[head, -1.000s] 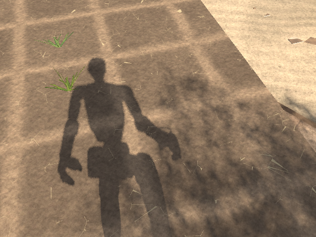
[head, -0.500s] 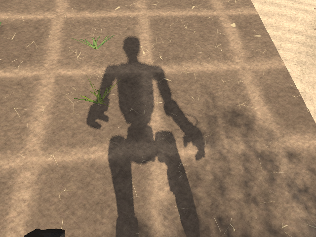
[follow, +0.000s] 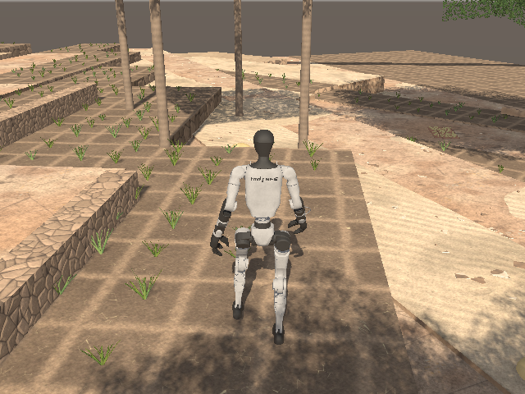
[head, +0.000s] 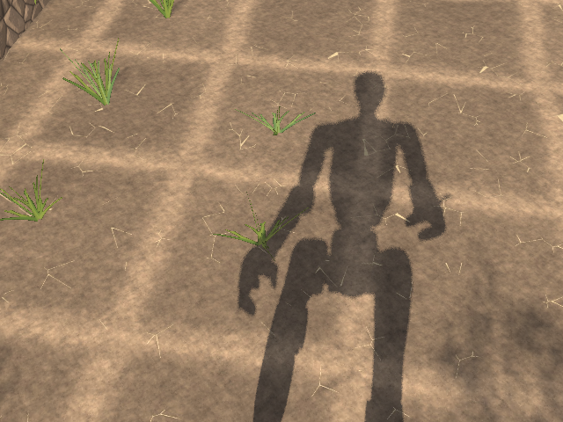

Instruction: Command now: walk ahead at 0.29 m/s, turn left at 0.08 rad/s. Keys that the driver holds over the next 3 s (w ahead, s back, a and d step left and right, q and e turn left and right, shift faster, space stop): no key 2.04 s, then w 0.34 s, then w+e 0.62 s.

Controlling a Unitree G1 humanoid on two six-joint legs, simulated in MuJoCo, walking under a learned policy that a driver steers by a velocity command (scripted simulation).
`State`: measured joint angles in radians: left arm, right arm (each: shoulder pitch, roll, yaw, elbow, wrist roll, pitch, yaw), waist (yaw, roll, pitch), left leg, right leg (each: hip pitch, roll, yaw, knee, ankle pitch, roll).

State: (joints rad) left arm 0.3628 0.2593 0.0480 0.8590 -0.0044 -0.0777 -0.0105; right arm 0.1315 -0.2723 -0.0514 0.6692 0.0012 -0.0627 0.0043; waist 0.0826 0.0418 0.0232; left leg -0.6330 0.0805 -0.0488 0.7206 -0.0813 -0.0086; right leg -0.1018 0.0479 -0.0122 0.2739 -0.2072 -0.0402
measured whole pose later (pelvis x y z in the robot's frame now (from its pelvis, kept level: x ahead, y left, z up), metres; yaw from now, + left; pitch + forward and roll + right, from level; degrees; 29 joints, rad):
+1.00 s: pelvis +0.17 +0.01 -0.01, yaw +0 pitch -2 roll +0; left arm 0.22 0.22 0.02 1.02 0.00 -0.01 0.03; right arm 0.14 -0.22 -0.05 1.01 0.00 0.02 -0.04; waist 0.01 0.00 0.04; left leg -0.25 0.01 -0.01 0.51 -0.23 -0.01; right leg -0.15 -0.02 0.00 0.51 -0.33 0.01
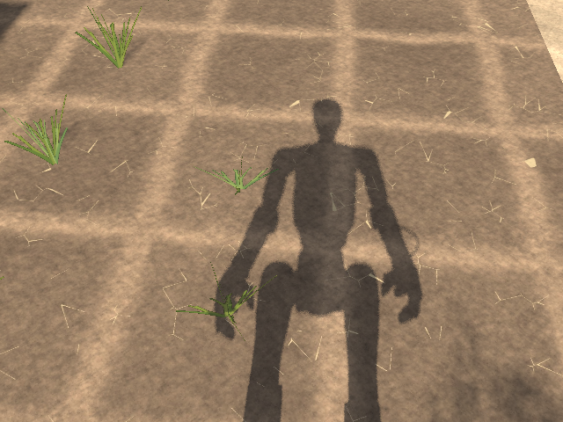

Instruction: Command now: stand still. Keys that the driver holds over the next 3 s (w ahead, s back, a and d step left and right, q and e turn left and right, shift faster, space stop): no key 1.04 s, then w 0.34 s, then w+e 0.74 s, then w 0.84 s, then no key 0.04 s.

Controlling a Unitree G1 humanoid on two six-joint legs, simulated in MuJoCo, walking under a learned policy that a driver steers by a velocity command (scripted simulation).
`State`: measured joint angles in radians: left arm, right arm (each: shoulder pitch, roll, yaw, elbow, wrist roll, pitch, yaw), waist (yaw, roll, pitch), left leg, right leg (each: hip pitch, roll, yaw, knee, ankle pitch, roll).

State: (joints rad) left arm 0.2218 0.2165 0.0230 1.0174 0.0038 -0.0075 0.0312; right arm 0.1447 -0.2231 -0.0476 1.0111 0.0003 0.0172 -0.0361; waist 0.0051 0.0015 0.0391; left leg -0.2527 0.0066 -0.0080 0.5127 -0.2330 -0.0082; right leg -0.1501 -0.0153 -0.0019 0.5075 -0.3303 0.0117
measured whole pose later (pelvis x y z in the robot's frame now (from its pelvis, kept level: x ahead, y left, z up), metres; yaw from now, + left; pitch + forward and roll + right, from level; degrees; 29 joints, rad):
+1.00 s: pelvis +0.00 +0.00 +0.00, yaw +0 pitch -1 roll +0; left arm 0.33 0.17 0.01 1.10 0.00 -0.01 0.04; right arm 0.20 -0.19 -0.02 1.14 0.00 0.02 -0.05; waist 0.00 0.00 0.04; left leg -0.26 0.01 -0.01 0.50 -0.22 -0.01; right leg -0.15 -0.01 -0.01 0.48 -0.31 0.01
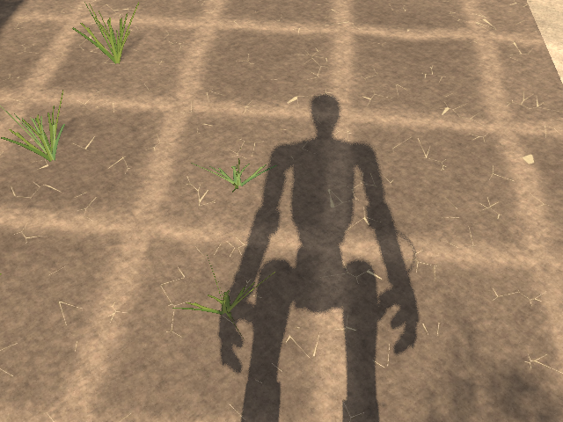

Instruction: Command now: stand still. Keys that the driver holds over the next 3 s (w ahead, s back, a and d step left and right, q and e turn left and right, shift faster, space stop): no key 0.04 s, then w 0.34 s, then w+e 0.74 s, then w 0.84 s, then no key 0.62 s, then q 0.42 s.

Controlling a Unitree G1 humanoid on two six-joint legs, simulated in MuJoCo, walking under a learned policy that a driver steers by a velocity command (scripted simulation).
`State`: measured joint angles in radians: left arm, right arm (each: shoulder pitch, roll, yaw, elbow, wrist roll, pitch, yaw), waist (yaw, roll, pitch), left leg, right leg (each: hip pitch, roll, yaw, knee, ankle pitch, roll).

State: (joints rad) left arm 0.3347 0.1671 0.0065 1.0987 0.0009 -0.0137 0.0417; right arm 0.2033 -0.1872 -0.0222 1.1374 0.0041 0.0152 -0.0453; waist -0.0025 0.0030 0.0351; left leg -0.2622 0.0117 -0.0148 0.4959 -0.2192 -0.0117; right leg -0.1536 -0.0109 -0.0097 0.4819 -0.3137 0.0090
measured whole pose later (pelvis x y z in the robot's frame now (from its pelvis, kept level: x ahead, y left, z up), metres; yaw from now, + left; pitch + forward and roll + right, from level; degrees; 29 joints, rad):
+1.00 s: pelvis +0.40 -0.05 +0.01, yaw -18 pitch +1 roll +0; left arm 0.28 0.24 0.06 0.86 -0.01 -0.08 -0.03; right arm 0.12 -0.28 -0.05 0.82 -0.01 -0.12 -0.02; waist 0.03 0.03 0.02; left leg -0.65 0.13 -0.09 1.05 -0.22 -0.01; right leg -0.23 0.14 0.04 0.36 -0.14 -0.12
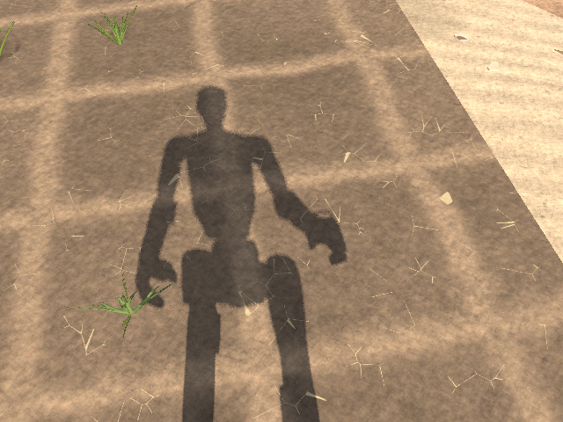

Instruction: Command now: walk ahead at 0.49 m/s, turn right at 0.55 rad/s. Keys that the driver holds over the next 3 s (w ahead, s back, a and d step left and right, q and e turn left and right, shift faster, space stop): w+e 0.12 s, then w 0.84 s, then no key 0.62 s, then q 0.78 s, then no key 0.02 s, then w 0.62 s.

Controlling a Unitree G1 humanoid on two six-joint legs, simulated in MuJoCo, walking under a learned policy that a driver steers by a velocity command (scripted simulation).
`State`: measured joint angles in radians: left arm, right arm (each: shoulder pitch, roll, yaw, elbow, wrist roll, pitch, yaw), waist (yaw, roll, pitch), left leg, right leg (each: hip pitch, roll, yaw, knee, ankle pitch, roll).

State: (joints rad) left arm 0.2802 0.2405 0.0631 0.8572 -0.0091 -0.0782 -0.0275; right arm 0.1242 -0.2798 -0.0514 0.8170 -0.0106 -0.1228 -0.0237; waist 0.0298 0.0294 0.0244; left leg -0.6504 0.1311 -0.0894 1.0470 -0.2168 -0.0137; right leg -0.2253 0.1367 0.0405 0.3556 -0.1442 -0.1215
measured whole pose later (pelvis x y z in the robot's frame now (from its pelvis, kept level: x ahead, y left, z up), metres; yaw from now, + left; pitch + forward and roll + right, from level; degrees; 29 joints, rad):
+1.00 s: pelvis +0.55 -0.06 +0.00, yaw -10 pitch +2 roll -1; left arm 0.31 0.26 0.06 0.81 0.00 -0.09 -0.03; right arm 0.21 -0.30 -0.05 0.81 0.01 -0.08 0.00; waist 0.03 0.04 0.00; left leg -0.62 0.11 -0.03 1.04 -0.25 0.00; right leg -0.19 0.06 -0.04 0.32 -0.16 -0.07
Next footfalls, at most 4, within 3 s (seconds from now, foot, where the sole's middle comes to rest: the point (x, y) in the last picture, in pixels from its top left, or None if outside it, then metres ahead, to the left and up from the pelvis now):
0.26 left None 0.34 0.14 -0.78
0.78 right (373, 382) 0.58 -0.15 -0.78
1.24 left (301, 285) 0.85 0.02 -0.78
1.52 right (391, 326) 0.73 -0.21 -0.78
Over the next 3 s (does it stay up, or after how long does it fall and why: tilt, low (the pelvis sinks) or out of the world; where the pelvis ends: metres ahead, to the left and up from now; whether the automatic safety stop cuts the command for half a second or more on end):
stays up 0.89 -0.02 0.00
